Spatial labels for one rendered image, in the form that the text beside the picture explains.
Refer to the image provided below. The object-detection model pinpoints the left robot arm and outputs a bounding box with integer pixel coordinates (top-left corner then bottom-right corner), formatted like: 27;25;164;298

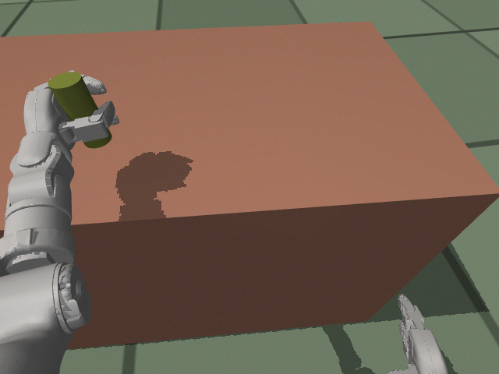
0;131;92;374

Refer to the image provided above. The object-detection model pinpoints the left robot hand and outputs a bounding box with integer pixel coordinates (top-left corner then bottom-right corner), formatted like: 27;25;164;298
23;70;119;150

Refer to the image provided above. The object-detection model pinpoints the right robot hand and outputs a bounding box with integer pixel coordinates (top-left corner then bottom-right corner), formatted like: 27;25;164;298
386;295;448;374

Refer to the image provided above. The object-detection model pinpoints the can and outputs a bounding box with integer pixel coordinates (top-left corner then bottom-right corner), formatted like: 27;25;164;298
48;72;111;149

